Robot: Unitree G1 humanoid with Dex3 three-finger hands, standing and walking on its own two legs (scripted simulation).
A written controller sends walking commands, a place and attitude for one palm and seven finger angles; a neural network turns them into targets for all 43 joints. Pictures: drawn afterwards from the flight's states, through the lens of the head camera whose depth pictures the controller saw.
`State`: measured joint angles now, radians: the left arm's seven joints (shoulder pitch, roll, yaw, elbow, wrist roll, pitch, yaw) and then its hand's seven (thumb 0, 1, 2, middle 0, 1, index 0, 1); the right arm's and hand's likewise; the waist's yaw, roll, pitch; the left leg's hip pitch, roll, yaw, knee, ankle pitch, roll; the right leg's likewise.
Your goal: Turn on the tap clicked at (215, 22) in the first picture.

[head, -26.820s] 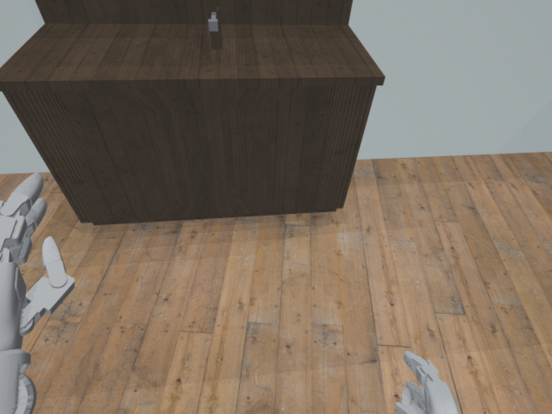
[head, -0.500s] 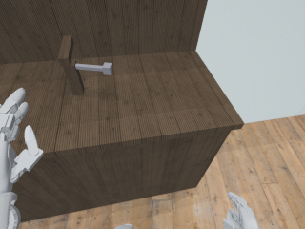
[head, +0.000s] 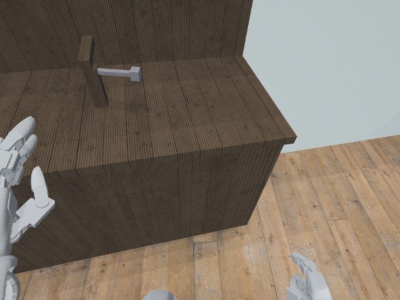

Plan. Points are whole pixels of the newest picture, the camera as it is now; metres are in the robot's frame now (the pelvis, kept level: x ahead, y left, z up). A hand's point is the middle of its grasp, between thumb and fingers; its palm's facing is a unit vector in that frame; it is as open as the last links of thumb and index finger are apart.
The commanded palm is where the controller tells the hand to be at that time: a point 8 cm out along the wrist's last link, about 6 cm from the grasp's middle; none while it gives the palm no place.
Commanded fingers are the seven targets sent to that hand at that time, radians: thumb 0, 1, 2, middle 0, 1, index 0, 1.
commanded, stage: stop stepping back and stand still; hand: left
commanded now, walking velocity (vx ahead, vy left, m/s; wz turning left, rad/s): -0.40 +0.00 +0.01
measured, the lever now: (135, 74) +0.65 +0.22 +0.10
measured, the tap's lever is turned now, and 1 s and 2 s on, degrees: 74 74 74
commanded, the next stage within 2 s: stand and check the lever's angle in 1.88 s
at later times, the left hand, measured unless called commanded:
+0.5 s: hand out of the picture +0.07 +0.23 +0.16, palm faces +0.44 -0.84 -0.32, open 7.4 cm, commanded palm +0.02 +0.27 +0.18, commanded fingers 0.00 0.90 0.90 -0.20 -0.30 -0.20 -0.30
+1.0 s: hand out of the picture +0.03 +0.20 +0.15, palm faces +0.40 -0.85 -0.33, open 7.4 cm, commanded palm -0.02 +0.25 +0.18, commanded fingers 0.00 0.90 0.90 -0.20 -0.30 -0.20 -0.30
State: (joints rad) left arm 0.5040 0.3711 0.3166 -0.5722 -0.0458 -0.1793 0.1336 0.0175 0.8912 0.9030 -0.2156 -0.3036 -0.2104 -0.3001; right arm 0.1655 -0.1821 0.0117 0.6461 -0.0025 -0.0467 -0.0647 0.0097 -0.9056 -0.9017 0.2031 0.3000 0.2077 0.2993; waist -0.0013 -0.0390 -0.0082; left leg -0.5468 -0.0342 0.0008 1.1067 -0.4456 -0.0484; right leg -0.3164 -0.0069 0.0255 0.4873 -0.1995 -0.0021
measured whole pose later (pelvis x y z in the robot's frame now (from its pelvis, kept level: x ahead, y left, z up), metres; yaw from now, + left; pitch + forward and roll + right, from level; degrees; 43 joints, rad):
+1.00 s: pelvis -0.17 -0.04 -0.01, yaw +2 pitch -4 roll -1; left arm 0.47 0.32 0.31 -0.48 -0.05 -0.13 0.12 0.02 0.89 0.90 -0.21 -0.30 -0.21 -0.30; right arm 0.23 -0.22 -0.02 0.71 0.01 -0.09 -0.06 0.01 -0.91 -0.90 0.20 0.30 0.21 0.30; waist 0.00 0.01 0.04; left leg -0.40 0.03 0.01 0.96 -0.37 0.03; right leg -0.31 -0.01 -0.09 0.58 -0.22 -0.04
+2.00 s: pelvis -0.14 -0.01 +0.00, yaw +2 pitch -2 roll -1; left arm 0.47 0.34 0.32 -0.48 -0.06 -0.15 0.16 0.02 0.89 0.90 -0.21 -0.30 -0.21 -0.30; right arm 0.18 -0.20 0.01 0.62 0.00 -0.09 -0.07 0.01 -0.91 -0.90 0.20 0.30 0.21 0.30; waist 0.02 0.01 0.02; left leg -0.20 0.00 0.02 0.45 -0.23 0.02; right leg -0.18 0.00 -0.02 0.40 -0.19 0.01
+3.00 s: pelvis -0.13 -0.01 +0.00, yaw +2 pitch -1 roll -1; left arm 0.48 0.33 0.30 -0.46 -0.06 -0.13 0.16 0.02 0.89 0.90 -0.21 -0.30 -0.21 -0.30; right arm 0.18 -0.21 0.00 0.61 0.00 -0.08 -0.08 0.01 -0.91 -0.90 0.20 0.30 0.21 0.30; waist 0.01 0.03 0.02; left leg -0.20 0.01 0.02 0.45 -0.24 0.01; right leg -0.18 0.01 -0.02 0.40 -0.20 0.00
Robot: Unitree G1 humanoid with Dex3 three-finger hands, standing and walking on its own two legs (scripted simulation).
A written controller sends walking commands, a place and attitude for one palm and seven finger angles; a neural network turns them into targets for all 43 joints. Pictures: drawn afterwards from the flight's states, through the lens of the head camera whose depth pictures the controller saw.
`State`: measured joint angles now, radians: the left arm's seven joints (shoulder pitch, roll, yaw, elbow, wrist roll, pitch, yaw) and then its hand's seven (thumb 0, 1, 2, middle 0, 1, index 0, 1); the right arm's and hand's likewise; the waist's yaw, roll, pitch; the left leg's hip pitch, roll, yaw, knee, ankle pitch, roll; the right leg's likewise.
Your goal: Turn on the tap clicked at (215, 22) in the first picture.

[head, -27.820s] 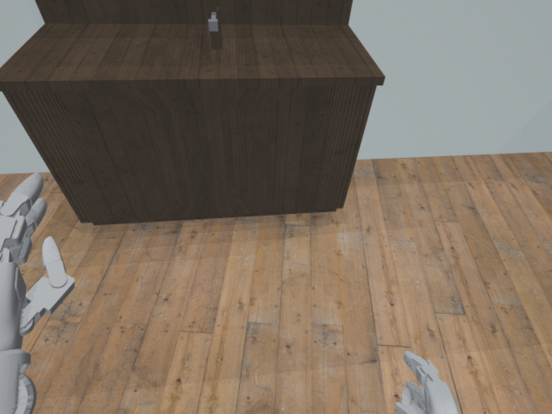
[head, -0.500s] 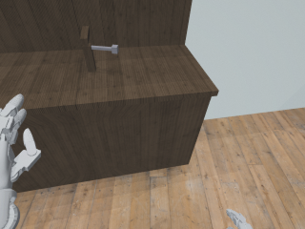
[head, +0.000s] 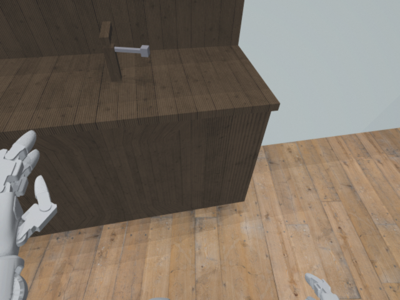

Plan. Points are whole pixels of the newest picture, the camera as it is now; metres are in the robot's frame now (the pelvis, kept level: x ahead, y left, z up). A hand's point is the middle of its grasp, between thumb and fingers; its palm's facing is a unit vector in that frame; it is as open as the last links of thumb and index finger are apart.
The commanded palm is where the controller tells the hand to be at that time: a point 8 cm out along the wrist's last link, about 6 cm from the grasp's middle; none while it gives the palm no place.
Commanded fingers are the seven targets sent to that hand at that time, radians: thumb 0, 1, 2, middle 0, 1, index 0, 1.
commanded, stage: stop stepping back and stand still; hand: left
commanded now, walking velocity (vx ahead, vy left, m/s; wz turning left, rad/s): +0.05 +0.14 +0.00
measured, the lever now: (145, 51) +0.83 +0.24 +0.11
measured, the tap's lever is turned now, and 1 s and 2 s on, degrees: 74 74 74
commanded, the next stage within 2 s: stand and check the lever's angle in 0.88 s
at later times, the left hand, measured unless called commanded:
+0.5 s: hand (44, 188) +0.23 +0.26 +0.17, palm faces +0.40 -0.85 -0.35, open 7.4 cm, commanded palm +0.18 +0.30 +0.19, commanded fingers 0.00 0.90 0.90 -0.20 -0.30 -0.20 -0.30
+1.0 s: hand (31, 179) +0.24 +0.27 +0.18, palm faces +0.42 -0.84 -0.34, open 7.4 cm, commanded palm +0.19 +0.31 +0.19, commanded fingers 0.00 0.90 0.90 -0.20 -0.30 -0.20 -0.30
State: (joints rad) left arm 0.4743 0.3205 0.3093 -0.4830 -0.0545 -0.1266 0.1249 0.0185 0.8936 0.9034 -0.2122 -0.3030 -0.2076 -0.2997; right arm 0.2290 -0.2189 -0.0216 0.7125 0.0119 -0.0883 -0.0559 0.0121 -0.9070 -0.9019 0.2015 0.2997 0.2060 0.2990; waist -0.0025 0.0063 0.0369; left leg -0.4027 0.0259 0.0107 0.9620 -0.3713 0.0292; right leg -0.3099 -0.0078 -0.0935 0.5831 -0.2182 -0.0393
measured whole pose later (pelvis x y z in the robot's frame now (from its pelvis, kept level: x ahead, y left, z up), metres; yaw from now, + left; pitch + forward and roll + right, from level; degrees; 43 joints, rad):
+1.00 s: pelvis +0.03 +0.03 +0.02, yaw +0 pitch -2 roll -1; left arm 0.47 0.34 0.32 -0.48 -0.06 -0.15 0.16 0.02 0.89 0.90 -0.21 -0.30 -0.21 -0.30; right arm 0.18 -0.20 0.01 0.62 0.00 -0.09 -0.07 0.01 -0.91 -0.90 0.20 0.30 0.21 0.30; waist 0.02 0.01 0.02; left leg -0.20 0.00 0.02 0.45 -0.23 0.02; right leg -0.18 0.00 -0.02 0.40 -0.19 0.01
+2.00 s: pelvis +0.04 +0.03 +0.02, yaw +0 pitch -1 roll -1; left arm 0.48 0.33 0.30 -0.46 -0.06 -0.13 0.16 0.02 0.89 0.90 -0.21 -0.30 -0.21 -0.30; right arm 0.18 -0.21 0.00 0.61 0.00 -0.08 -0.08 0.01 -0.91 -0.90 0.20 0.30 0.21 0.30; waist 0.01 0.03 0.02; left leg -0.20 0.01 0.02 0.45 -0.24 0.01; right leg -0.18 0.01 -0.02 0.40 -0.20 0.00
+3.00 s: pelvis +0.04 +0.03 +0.02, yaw +0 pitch -1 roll -1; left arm 0.48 0.33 0.30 -0.45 -0.06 -0.13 0.15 0.02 0.89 0.90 -0.21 -0.30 -0.21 -0.30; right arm 0.18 -0.21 0.01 0.62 0.00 -0.07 -0.08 0.01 -0.91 -0.90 0.20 0.30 0.21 0.30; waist 0.01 0.03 0.01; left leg -0.19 0.01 0.02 0.44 -0.23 0.02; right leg -0.17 0.00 -0.02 0.38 -0.19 0.00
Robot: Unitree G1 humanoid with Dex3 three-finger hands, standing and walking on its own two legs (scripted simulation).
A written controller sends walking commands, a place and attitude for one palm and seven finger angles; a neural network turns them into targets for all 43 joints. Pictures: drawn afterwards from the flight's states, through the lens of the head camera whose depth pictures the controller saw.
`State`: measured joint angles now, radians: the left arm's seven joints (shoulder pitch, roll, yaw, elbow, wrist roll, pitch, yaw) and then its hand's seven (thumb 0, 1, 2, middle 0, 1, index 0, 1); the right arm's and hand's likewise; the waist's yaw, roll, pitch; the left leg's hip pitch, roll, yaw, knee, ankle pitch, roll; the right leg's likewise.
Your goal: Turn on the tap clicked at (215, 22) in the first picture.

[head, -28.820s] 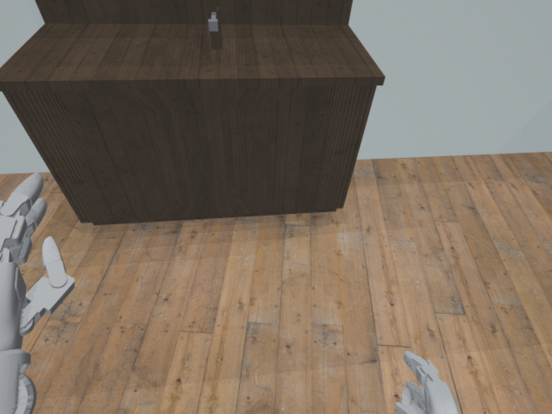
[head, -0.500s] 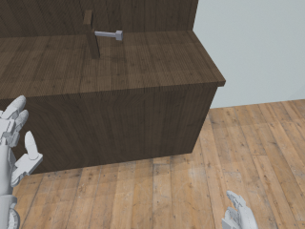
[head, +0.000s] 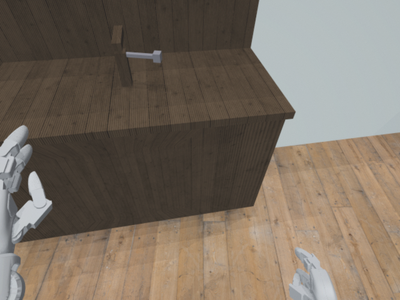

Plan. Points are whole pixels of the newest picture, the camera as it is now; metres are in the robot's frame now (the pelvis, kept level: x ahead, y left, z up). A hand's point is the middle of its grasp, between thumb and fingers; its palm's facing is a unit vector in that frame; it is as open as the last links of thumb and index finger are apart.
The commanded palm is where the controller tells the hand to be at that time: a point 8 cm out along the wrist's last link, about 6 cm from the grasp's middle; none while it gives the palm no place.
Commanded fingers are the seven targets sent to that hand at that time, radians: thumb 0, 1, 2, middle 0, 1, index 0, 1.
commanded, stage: stand and check the lever's angle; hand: left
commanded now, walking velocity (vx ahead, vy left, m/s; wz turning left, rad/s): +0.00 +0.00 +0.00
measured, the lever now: (157, 56) +0.80 +0.21 +0.10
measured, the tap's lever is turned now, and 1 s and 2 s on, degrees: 74 74 74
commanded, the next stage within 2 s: stand and wait in 0.16 s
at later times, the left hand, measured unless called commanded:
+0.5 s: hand (54, 206) +0.21 +0.24 +0.16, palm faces +0.41 -0.84 -0.36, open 7.4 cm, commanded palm +0.16 +0.28 +0.17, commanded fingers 0.00 0.90 0.90 -0.20 -0.30 -0.20 -0.30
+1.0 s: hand (60, 200) +0.22 +0.23 +0.15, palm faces +0.40 -0.85 -0.35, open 7.4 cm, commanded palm +0.17 +0.28 +0.17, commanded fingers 0.00 0.90 0.90 -0.20 -0.30 -0.20 -0.30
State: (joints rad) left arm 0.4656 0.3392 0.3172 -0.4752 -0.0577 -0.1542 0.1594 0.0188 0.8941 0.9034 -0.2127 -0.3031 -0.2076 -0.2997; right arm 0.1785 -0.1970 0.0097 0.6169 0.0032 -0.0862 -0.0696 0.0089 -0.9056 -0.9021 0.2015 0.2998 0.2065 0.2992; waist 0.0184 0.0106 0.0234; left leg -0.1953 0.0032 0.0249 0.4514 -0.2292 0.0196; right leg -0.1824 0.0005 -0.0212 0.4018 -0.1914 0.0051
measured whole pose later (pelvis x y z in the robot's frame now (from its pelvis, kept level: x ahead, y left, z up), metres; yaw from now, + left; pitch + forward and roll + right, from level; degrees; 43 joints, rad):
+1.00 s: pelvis +0.01 +0.00 +0.00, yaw +0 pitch -1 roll -1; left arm 0.48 0.33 0.30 -0.46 -0.06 -0.13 0.16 0.02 0.89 0.90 -0.21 -0.30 -0.21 -0.30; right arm 0.18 -0.21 0.00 0.61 0.00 -0.08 -0.08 0.01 -0.91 -0.90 0.20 0.30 0.21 0.30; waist 0.01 0.03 0.02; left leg -0.20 0.01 0.02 0.45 -0.24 0.01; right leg -0.18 0.01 -0.02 0.40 -0.20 0.00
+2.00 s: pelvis +0.01 +0.00 +0.00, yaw +0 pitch -1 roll -1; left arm 0.48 0.33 0.30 -0.45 -0.06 -0.13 0.15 0.02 0.89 0.90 -0.21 -0.30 -0.21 -0.30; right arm 0.18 -0.21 0.01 0.62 0.00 -0.07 -0.08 0.01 -0.91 -0.90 0.20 0.30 0.21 0.30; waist 0.01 0.03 0.01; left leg -0.19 0.01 0.02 0.44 -0.23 0.02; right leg -0.17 0.00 -0.02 0.38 -0.19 0.00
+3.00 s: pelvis +0.01 -0.01 +0.00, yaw +0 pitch -1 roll -1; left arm 0.48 0.33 0.30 -0.45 -0.06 -0.13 0.15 0.02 0.89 0.90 -0.21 -0.30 -0.21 -0.30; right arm 0.18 -0.21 0.01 0.62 0.00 -0.07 -0.08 0.01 -0.91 -0.90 0.20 0.30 0.21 0.30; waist 0.01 0.04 0.01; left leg -0.19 0.01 0.02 0.44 -0.23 0.01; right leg -0.18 0.01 -0.03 0.39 -0.19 0.00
